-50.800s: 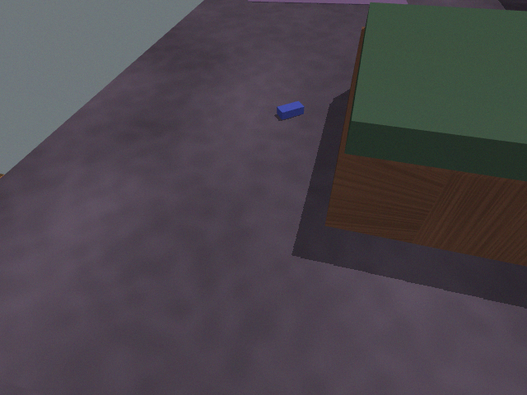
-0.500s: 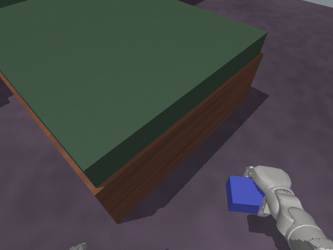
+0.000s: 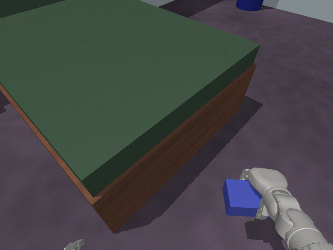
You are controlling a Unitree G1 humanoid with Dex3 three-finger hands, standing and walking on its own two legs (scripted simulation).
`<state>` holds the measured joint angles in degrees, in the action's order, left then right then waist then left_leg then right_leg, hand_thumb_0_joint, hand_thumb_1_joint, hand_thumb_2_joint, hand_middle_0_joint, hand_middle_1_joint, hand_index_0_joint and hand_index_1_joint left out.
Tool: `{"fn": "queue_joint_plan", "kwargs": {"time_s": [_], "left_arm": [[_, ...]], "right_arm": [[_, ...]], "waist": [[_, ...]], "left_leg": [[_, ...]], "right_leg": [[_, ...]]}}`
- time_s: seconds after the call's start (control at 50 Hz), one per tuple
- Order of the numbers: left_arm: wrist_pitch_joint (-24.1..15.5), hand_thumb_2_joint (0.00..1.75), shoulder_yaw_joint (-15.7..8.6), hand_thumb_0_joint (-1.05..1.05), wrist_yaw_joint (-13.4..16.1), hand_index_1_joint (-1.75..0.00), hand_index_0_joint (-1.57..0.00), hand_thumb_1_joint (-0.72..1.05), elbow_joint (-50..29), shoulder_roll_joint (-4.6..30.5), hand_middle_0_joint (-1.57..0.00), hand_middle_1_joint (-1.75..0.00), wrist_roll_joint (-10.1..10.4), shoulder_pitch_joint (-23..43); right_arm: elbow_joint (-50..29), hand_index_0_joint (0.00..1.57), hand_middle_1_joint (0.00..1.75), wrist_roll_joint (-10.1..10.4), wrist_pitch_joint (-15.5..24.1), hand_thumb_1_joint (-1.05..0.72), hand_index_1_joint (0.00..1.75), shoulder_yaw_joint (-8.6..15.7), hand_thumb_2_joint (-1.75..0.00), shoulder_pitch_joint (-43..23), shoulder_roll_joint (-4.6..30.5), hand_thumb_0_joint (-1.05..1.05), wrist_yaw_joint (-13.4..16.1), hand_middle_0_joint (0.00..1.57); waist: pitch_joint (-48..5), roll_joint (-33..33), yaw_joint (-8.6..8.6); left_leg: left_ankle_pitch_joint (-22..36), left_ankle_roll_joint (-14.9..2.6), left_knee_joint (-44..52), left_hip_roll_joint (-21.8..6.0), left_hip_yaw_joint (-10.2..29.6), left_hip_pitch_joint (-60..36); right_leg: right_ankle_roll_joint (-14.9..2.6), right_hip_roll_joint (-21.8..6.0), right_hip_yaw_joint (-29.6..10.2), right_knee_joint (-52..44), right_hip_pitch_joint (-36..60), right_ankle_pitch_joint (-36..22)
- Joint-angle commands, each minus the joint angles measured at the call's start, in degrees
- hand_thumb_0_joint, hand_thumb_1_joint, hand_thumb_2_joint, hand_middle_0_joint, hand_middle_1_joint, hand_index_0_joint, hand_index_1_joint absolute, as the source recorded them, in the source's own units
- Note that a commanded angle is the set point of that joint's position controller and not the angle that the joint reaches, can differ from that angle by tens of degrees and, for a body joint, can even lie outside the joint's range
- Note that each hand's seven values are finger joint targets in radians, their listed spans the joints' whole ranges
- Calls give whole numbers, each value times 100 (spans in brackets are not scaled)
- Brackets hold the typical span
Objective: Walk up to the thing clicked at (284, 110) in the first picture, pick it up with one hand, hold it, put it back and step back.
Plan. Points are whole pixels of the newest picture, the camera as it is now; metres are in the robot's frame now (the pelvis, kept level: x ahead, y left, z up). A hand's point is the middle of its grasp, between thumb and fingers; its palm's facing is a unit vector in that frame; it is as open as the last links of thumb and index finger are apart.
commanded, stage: hold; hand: right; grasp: from above
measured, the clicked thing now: (255, 198) +0.30 -0.22 -0.10
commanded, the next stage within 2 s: crouch in 1.32 s
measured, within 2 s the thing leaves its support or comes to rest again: neither
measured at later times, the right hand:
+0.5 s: hand (262, 200) +0.28 -0.22 -0.05, palm faces -0.47 +0.06 -0.88, open 10.7 cm
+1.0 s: hand (262, 201) +0.27 -0.21 -0.04, palm faces -0.48 +0.07 -0.88, open 10.7 cm
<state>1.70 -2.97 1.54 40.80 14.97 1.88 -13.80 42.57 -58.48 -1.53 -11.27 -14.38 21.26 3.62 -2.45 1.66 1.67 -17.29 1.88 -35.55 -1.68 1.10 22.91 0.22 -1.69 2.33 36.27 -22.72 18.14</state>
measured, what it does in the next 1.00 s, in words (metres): stands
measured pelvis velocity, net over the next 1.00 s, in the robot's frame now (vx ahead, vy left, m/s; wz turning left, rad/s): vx -0.01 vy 0.01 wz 0.00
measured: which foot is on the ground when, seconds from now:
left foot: down 0.00-1.00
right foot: down 0.00-1.00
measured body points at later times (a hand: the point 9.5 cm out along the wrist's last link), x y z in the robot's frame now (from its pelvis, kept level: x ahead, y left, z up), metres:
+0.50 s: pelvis -0.01 +0.00 +0.01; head +0.00 +0.02 +0.46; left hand +0.12 +0.27 -0.11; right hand +0.30 -0.22 +0.00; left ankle +0.01 +0.14 -0.73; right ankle +0.00 -0.12 -0.73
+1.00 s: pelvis -0.01 +0.01 +0.01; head +0.00 +0.03 +0.46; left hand +0.13 +0.26 -0.10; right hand +0.29 -0.21 +0.01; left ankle +0.01 +0.14 -0.73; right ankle +0.00 -0.12 -0.73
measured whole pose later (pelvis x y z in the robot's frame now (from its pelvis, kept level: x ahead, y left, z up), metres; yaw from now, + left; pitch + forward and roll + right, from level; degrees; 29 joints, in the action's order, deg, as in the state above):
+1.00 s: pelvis -0.01 +0.01 +0.01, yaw +0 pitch +0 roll +0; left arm 3.2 -1.7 2.3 38.8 14.8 2.7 -11.0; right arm 36.8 -57.3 -1.1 -12.0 -12.7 21.6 -2.1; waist 0.2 2.3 0.3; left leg -13.6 1.4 -29.5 -1.7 1.0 16.3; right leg 0.5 -1.5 2.3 28.7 -15.5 13.6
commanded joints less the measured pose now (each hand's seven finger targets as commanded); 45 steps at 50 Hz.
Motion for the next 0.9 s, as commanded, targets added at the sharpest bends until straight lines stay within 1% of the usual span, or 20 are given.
{"fn": "queue_joint_plan", "kwargs": {"time_s": [0.0, 0.06, 0.1, 0.14, 0.18, 0.22, 0.28, 0.32, 0.4, 0.44, 0.5, 0.52, 0.58, 0.68, 0.72, 0.76, 0.8, 0.82, 0.86, 0.88], "left_arm": [[-195, 90, -267, 0, 45, -30, -20, 89, -696, 812, -20, -30, 12, 166], [-185, 90, -268, 0, 42, -30, -20, 89, -768, 851, -20, -30, 32, 255], [-187, 90, -253, 0, 36, -30, -20, 89, -780, 826, -20, -30, 33, 260], [-175, 90, -258, 0, 41, -30, -20, 89, -807, 827, -20, -30, 39, 307], [-168, 90, -245, 0, 33, -30, -20, 89, -837, 838, -20, -30, 44, 325], [-155, 90, -227, 0, 33, -30, -20, 90, -858, 817, -20, -30, 53, 386], [-149, 90, -217, 0, 45, -30, -20, 89, -872, 810, -20, -30, 52, 382], [-142, 90, -204, 0, 50, -30, -20, 90, -898, 800, -20, -30, 56, 444], [-145, 90, -188, 0, 64, -30, -20, 90, -919, 782, -20, -30, 64, 508], [-140, 90, -201, 0, 67, -30, -20, 90, -905, 800, -20, -30, 65, 524], [-151, 90, -185, 0, 72, -30, -20, 89, -878, 782, -20, -30, 61, 502], [-147, 90, -186, 0, 76, -30, -20, 90, -895, 791, -20, -30, 69, 560], [-149, 90, -169, 0, 74, -30, -20, 89, -910, 775, -20, -30, 74, 607], [-133, 90, -157, 0, 90, -30, -20, 90, -942, 763, -20, -30, 87, 699], [-143, 90, -149, 0, 90, -30, -20, 90, -969, 747, -20, -30, 80, 712], [-131, 90, -140, 0, 102, -30, -20, 90, -983, 749, -20, -30, 94, 724], [-110, 90, -123, 0, 106, -30, -20, 90, -961, 743, -20, -30, 92, 692], [-104, 90, -120, 0, 116, -30, -20, 90, -961, 728, -20, -30, 91, 700], [-96, 90, -114, 0, 116, -30, -20, 90, -999, 707, -20, -30, 90, 728], [-89, 90, -119, 0, 117, -30, -20, 90, -1021, 724, -20, -30, 98, 738]], "right_arm": [[-1440, 107, 61, -4, -44, -70, 64, 566, -90, -2132, 1277, 0, 280, 111], [-1422, 107, 63, 21, -43, -71, 65, 579, -89, -2130, 1327, 0, 222, 109], [-1477, 108, 63, 46, -40, -72, 66, 492, -91, -2154, 1201, 0, 168, 110], [-1458, 109, 62, 30, -53, -73, 65, 557, -91, -2070, 1298, 0, 135, 112], [-1517, 109, 61, 76, -36, -71, 65, 506, -91, -2126, 1231, 0, 92, 112], [-1478, 109, 63, 89, -36, -72, 67, 544, -92, -2070, 1280, 0, 51, 112], [-1638, 108, 64, 96, -7, -72, 67, 541, -92, -2112, 1271, 0, 18, 111], [-1585, 110, 62, 73, -2, -73, 66, 580, -93, -1998, 1307, 0, 13, 113], [-1714, 109, 63, 31, 23, -72, 66, 599, -91, -2086, 1351, 0, 2, 111], [-1754, 108, 61, 41, 41, -70, 65, 640, -91, -2073, 1383, 0, -8, 112], [-1869, 108, 64, 46, -11, -71, 66, 502, -91, -2150, 1213, 0, 12, 110], [-1834, 109, 62, 46, -20, -72, 66, 625, -91, -2122, 1347, 0, 26, 112], [-1869, 108, 62, 99, -30, -71, 65, 535, -90, -2217, 1271, 0, -14, 111], [-1817, 109, 61, 90, -51, -72, 65, 594, -91, -2032, 1321, 0, -132, 112], [-1913, 110, 61, 133, -32, -73, 65, 451, -92, -2004, 1160, 0, -193, 113], [-1868, 110, 59, 94, -33, -72, 64, 599, -90, -1985, 1346, 0, -231, 114], [-1887, 109, 61, 115, -2, -71, 65, 560, -90, -2099, 1333, 0, -272, 113], [-1886, 109, 61, 103, 6, -72, 65, 643, -91, -2103, 1429, 0, -277, 113], [-1840, 109, 61, 123, 21, -70, 65, 511, -92, -2019, 1251, 0, -294, 112], [-1872, 110, 62, 119, 32, -72, 66, 566, -93, -1909, 1256, 0, -282, 114]], "waist": [[-1648, 186, -1], [-1503, 173, -35], [-1526, 148, -20], [-1518, 104, -81], [-1451, -32, -5], [-1415, 23, -80], [-1459, 68, -56], [-1314, 78, -112], [-1339, 97, -111], [-1396, 101, -111], [-1431, 111, -78], [-1385, 133, -127], [-1355, 16, -99], [-1277, 26, -166], [-1275, 25, -139], [-1210, 16, -171], [-1259, -129, -126], [-1249, -26, -151], [-1183, -95, -146], [-1197, -87, -158]], "left_leg": [[1547, -219, 497, 324, -154, -479], [1296, -227, 599, 334, -165, -469], [1279, -231, 622, 341, -172, -491], [1305, -230, 663, 333, -175, -541], [1262, -208, 726, 317, -153, -629], [1244, -213, 755, 301, -152, -629], [1247, -205, 780, 307, -141, -672], [1107, -222, 824, 312, -162, -641], [1078, -219, 875, 297, -135, -687], [1062, -218, 901, 295, -133, -714], [1226, -223, 885, 308, -154, -703], [1176, -221, 922, 297, -147, -757], [1113, -204, 972, 281, -136, -809], [1028, -208, 1027, 278, -136, -841], [991, -211, 1037, 298, -158, -809], [1061, -218, 1054, 276, -136, -856], [1182, -197, 1058, 261, -105, -957], [1207, -200, 1062, 258, -102, -956], [1153, -201, 1083, 266, -138, -887], [1125, -195, 1111, 245, -107, -925]], "right_leg": [[-10, 205, -48, -446, 1088, -1815], [-4, 191, -49, -562, 1086, -1568], [-7, 173, -77, -611, 1121, -1555], [-15, 181, -67, -635, 1144, -1591], [-48, 199, -57, -665, 1119, -1492], [-49, 204, -53, -718, 1146, -1473], [-46, 208, -48, -745, 1196, -1485], [-35, 193, -63, -812, 1169, -1371], [-53, 220, -44, -851, 1201, -1318], [-46, 210, -37, -863, 1324, -1315], [-32, 183, -50, -871, 1394, -1501], [-39, 205, -30, -892, 1371, -1438], [-66, 213, -23, -938, 1329, -1333], [-61, 220, -29, -1004, 1380, -1289], [-46, 194, -56, -1031, 1437, -1261], [-70, 214, -40, -1050, 1367, -1312], [-104, 234, -19, -1029, 1362, -1396], [-104, 242, -4, -1037, 1371, -1430], [-93, 227, -35, -1058, 1413, -1415], [-111, 258, -2, -1061, 1417, -1354]]}}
